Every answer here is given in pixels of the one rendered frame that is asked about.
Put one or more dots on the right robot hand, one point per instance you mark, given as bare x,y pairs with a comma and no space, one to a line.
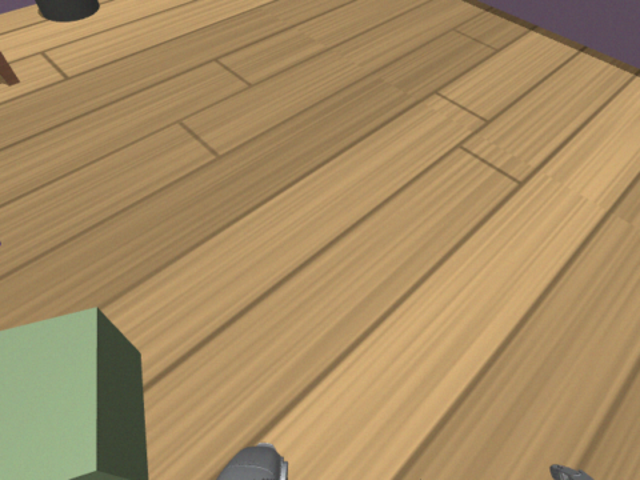
560,472

